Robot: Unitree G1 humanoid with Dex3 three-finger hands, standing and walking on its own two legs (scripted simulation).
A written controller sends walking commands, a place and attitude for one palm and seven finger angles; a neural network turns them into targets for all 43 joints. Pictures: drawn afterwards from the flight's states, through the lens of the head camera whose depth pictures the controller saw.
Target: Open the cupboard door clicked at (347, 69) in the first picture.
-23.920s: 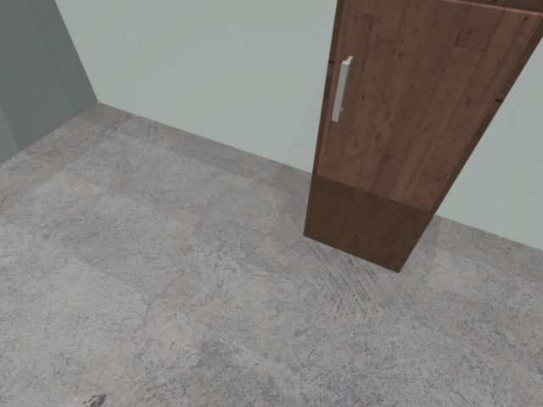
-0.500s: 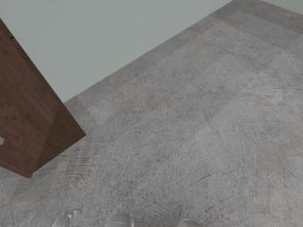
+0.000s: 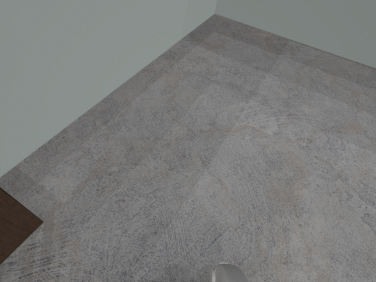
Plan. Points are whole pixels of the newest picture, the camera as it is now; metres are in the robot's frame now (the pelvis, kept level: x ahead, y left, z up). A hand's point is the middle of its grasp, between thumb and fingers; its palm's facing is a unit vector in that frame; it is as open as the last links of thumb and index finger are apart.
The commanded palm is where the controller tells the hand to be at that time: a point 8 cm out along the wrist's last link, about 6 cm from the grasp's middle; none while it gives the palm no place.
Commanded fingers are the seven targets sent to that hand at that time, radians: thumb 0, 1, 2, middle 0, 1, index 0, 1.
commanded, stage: walk to a spot facing it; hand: left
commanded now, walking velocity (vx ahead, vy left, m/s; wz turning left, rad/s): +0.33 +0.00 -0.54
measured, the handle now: out of the picture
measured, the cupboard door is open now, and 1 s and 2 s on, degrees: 46 46 46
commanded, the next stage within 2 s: turn to face it in 1.02 s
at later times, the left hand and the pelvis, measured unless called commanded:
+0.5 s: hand (161, 214) +0.31 +0.09 -0.17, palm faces -0.18 -0.96 -0.22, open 7.2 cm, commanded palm none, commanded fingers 0.00 0.90 0.90 -0.20 -0.30 -0.20 -0.30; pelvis +0.20 -0.09 +0.00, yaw -12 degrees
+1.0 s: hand (181, 152) +0.53 +0.05 -0.17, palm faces -0.26 -0.95 -0.18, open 7.3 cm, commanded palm none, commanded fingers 0.00 0.90 0.90 -0.20 -0.30 -0.20 -0.30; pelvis +0.45 -0.12 +0.00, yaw -20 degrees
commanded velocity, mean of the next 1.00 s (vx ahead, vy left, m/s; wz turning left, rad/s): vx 0.36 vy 0.00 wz -0.26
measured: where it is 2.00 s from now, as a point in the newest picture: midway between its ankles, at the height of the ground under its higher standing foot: (233, 195)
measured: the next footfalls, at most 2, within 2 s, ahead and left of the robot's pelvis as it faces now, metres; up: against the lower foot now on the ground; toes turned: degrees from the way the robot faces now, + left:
right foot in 0.24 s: +0.22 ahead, -0.14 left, +0.00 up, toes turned -15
left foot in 0.76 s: +0.50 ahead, -0.01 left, +0.00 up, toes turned -8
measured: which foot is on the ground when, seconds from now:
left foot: down 0.00-0.24, up 0.26-0.74, down 0.76-1.00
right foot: up 0.00-0.22, down 0.24-0.76, up 0.78-1.00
